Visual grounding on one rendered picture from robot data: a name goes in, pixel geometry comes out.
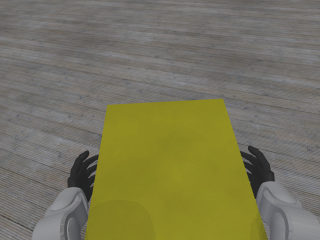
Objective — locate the left robot hand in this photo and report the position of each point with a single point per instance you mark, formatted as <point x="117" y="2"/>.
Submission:
<point x="79" y="174"/>

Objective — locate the carton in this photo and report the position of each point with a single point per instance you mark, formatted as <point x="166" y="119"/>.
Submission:
<point x="171" y="171"/>

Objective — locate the right robot hand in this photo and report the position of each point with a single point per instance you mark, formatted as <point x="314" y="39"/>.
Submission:
<point x="259" y="168"/>

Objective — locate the robot left forearm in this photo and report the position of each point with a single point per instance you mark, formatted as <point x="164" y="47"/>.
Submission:
<point x="65" y="218"/>

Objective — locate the robot right forearm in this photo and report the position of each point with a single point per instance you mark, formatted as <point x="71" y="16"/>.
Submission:
<point x="285" y="215"/>

